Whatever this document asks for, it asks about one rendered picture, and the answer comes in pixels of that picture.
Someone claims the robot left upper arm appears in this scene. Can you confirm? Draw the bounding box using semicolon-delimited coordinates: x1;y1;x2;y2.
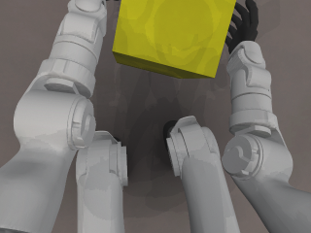
0;89;96;233

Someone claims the robot left forearm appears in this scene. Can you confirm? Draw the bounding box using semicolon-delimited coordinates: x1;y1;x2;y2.
14;0;107;136

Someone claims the robot right upper arm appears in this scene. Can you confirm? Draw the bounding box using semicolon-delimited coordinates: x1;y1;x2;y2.
222;133;311;233

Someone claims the right robot hand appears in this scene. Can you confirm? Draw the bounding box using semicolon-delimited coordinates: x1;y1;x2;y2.
225;0;259;54

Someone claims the left robot shin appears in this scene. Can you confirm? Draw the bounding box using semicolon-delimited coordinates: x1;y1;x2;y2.
75;130;118;184

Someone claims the robot right forearm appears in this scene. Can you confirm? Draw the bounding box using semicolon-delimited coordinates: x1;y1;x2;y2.
226;41;287;148

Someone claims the carton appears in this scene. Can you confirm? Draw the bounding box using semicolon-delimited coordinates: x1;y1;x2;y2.
112;0;236;79

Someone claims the left robot thigh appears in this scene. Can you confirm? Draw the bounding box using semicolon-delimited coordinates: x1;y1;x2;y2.
77;139;128;233

